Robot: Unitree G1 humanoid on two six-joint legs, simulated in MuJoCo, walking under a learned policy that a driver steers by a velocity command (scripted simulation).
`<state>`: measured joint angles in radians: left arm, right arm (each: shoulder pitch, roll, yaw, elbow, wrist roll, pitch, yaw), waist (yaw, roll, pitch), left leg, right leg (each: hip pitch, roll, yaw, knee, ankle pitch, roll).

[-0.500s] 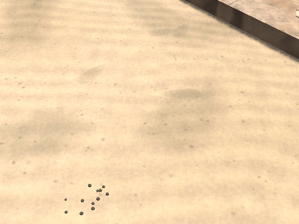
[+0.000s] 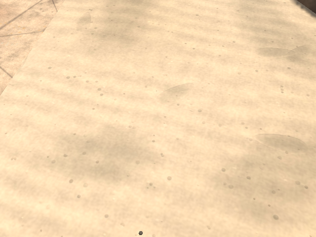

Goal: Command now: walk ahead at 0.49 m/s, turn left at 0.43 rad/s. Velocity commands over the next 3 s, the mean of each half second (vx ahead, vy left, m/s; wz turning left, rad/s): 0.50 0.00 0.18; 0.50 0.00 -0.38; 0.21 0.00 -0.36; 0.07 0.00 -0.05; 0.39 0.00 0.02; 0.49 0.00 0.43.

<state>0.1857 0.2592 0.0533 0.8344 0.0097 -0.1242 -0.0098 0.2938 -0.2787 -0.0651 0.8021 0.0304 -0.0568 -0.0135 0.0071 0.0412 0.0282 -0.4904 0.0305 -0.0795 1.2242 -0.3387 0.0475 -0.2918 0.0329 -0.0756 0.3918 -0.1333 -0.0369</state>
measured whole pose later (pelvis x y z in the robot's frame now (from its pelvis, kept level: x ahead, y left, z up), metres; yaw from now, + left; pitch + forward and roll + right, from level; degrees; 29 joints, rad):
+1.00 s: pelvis +0.54 +0.02 -0.02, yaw -12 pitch +2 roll +0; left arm 0.15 0.28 0.07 0.74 -0.02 -0.06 -0.05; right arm 0.28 -0.27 -0.05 0.83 0.02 -0.11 -0.01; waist -0.01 0.00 0.05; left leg -0.31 0.04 -0.01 1.22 -0.44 0.00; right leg -0.45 0.08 -0.03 0.59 -0.18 -0.10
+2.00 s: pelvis +0.80 -0.03 -0.01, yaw -23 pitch +0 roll +0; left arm 0.34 0.21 0.04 0.85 -0.01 -0.03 0.03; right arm 0.23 -0.24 -0.05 0.85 0.02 -0.05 0.00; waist 0.01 0.00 -0.01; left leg -0.35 -0.02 0.02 0.67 -0.36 0.06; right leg -0.16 -0.01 0.05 0.60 -0.43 0.00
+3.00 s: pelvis +1.21 -0.22 -0.01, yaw -6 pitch +1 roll -3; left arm 0.32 0.26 0.07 0.91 0.00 -0.08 0.01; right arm 0.11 -0.25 -0.06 0.75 0.02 -0.03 0.05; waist 0.07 0.03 0.02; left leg -0.65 0.10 0.02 0.68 -0.02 0.05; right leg 0.10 0.01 -0.28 0.23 -0.34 0.01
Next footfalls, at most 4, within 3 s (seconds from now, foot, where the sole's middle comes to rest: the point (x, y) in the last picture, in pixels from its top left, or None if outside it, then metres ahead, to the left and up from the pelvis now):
0.34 left None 0.33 0.17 -0.78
0.90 right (182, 197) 0.64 -0.06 -0.78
1.34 left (157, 146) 0.91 0.05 -0.78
1.64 right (198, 179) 0.73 -0.14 -0.78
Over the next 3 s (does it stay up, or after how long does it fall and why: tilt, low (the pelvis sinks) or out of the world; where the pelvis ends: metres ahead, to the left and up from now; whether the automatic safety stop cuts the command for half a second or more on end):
stays up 1.21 -0.22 -0.01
